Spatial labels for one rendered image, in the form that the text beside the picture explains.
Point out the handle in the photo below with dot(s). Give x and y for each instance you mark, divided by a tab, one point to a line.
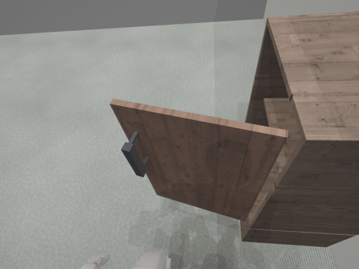
133	157

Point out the left robot hand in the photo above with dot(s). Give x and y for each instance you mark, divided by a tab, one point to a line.
96	262

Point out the left robot thigh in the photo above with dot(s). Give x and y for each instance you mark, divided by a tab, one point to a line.
153	260

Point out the cupboard door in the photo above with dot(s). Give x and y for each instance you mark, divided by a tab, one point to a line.
216	164

